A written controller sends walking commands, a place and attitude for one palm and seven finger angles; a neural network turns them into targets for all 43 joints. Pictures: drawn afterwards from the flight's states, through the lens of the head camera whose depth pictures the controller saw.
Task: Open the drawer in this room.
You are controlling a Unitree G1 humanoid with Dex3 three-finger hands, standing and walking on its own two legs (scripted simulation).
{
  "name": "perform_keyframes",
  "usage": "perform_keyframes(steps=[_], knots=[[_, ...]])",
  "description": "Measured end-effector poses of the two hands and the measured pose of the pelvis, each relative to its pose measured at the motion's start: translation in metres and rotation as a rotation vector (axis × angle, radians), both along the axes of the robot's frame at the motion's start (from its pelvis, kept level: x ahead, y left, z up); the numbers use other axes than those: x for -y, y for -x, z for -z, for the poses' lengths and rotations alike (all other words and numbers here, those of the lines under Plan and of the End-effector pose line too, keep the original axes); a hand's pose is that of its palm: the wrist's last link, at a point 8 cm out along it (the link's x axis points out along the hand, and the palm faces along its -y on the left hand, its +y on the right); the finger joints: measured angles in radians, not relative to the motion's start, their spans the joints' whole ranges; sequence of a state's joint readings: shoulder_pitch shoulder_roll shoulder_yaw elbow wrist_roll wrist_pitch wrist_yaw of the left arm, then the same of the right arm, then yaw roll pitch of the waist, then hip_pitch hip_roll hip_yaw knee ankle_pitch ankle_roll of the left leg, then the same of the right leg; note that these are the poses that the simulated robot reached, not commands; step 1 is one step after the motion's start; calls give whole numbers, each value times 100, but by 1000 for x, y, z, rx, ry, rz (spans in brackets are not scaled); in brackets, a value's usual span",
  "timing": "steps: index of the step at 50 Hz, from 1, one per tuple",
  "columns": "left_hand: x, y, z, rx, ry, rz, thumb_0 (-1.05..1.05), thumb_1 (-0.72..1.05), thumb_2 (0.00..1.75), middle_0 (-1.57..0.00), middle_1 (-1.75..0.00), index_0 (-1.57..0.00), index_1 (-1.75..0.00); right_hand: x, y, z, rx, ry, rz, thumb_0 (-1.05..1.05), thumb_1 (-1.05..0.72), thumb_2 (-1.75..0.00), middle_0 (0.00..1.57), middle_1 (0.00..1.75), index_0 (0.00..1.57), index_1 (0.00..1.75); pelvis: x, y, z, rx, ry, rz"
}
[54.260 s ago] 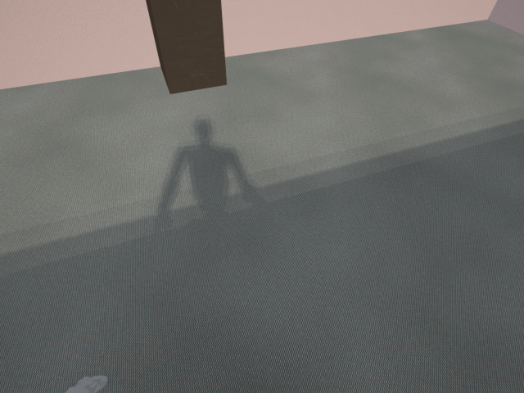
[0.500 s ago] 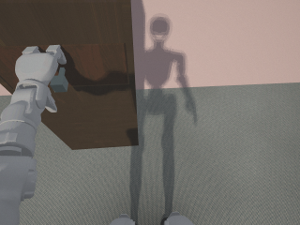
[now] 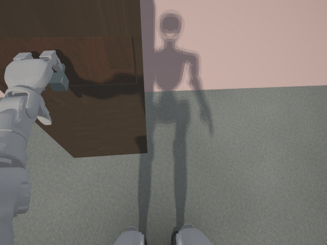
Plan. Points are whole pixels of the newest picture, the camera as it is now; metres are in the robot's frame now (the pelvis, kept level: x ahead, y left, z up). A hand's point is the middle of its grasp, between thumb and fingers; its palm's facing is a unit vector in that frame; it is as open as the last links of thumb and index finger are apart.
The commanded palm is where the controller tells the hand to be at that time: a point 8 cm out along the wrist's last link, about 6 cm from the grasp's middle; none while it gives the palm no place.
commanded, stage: lower the fingers behind the handle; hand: left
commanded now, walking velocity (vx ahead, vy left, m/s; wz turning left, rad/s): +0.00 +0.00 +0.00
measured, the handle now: (60, 76) +0.54 +0.26 +0.03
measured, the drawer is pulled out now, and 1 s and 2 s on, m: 0.00 0.00 0.00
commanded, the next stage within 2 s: lift the fingers back up to retry in 0.66 s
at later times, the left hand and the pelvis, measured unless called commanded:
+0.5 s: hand (43, 85) +0.49 +0.29 +0.05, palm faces -0.06 -0.02 -1.00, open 13.6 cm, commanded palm +0.48 +0.28 +0.07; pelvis -0.01 +0.01 -0.01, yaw +0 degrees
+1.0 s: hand (43, 88) +0.48 +0.29 +0.05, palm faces -0.07 -0.02 -1.00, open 13.9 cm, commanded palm +0.48 +0.27 +0.10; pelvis +0.00 +0.01 +0.00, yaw +0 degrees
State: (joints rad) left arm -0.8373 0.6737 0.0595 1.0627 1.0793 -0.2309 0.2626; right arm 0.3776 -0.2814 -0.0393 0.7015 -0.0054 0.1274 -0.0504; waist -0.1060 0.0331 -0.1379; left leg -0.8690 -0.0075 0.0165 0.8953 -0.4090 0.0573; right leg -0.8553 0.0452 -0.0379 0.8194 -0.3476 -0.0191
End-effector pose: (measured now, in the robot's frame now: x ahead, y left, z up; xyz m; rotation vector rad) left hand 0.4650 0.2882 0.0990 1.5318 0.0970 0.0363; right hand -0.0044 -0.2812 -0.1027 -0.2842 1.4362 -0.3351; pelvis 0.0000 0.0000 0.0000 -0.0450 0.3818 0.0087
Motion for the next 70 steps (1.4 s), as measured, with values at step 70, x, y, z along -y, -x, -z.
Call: perform_keyframes(steps=[70], knots=[[0, -13, -51, -2, 1, -19, 0, -49, 30, -32, -120, -36, -121, -19, -46, -11, 85, -49, 8, 0, -91, -90, 20, 30, 20, 30, -9, -27, -21, 69, 1, -1]])
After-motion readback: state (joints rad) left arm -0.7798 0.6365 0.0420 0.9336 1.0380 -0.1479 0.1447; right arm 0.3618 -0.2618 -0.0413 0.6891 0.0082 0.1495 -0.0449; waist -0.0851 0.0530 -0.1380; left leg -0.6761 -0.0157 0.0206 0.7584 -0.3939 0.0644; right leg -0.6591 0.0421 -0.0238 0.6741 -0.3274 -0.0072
